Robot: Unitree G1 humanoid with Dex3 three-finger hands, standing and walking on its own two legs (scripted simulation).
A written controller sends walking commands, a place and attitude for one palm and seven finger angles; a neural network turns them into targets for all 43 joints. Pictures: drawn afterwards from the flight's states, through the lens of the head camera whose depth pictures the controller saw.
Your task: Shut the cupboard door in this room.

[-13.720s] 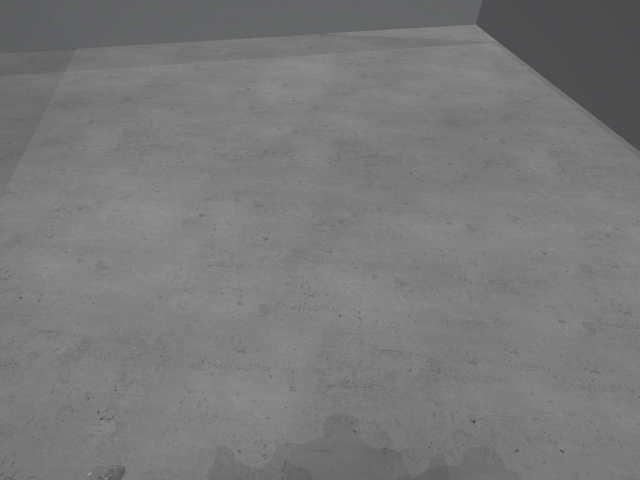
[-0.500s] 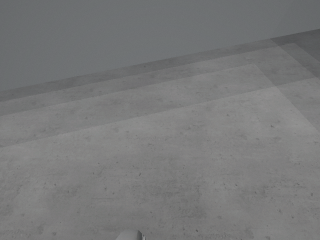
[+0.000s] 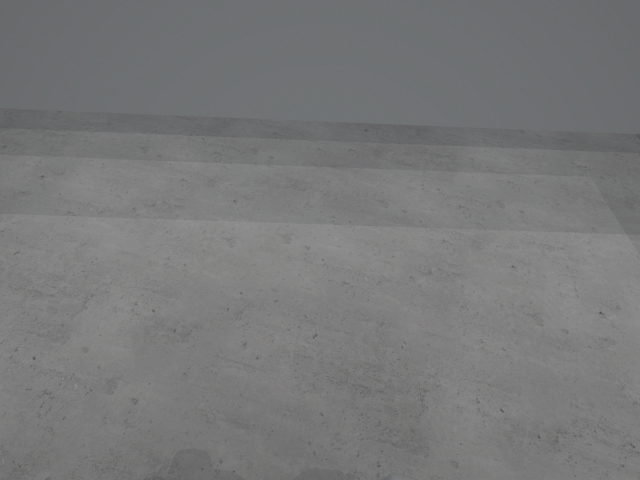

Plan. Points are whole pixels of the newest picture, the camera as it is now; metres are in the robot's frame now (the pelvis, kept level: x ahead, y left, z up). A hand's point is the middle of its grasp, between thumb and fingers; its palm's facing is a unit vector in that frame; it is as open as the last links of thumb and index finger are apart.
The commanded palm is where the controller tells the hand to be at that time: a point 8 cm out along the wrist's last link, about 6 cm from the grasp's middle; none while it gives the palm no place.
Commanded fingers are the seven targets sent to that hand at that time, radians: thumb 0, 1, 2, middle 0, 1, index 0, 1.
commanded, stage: turn or walk to find it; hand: left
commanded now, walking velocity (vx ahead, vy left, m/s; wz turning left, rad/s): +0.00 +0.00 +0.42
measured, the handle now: out of the picture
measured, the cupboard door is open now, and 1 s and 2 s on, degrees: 71 71 71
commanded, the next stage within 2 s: none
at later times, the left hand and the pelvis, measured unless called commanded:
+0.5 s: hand out of the picture -0.01 +0.15 -0.15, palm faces +0.25 -0.93 -0.28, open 7.3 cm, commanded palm none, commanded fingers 0.00 0.90 0.90 -0.20 -0.30 -0.20 -0.30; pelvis -0.02 -0.05 +0.00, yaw +14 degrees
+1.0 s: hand out of the picture -0.08 +0.19 -0.16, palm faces +0.45 -0.86 -0.26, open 7.4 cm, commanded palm none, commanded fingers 0.00 0.90 0.90 -0.20 -0.30 -0.20 -0.30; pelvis -0.06 -0.03 +0.00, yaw +25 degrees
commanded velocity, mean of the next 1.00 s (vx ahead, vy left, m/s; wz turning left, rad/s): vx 0.00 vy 0.00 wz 0.42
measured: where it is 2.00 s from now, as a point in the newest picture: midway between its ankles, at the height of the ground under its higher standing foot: outside the picture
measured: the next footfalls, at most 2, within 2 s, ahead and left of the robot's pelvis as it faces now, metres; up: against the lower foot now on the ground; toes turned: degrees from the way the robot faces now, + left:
right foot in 0.18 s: +0.04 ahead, -0.14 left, +0.00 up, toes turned +0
left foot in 0.66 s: -0.05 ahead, +0.10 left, +0.00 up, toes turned +23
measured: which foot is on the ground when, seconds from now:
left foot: down 0.00-0.18, up 0.20-0.64, down 0.66-1.00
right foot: up 0.00-0.16, down 0.18-0.66, up 0.68-1.00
